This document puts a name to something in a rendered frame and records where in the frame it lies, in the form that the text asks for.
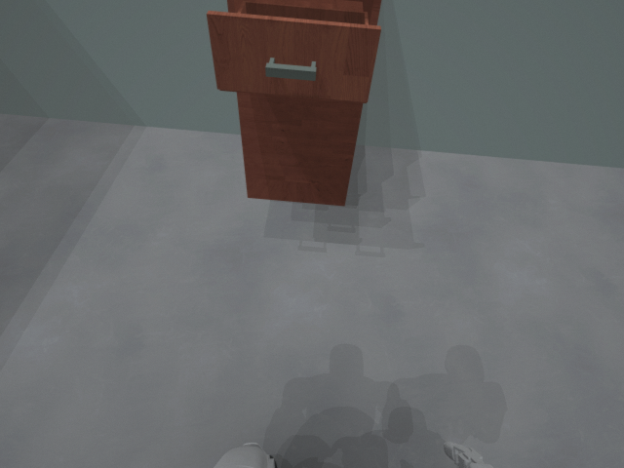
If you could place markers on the left robot shin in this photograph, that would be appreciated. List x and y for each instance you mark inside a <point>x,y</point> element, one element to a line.
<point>252,445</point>

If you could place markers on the cabinet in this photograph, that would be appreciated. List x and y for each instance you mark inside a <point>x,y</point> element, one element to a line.
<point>300,149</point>

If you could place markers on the handle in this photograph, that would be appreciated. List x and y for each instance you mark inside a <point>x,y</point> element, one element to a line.
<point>290,71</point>

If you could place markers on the robot right hand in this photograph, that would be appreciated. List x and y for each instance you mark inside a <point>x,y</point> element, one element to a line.
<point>464,457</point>

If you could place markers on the left robot thigh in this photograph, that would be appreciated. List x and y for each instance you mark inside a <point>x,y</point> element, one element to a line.
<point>246,457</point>

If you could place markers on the drawer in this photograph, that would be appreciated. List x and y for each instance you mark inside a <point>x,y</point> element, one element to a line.
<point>342,43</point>

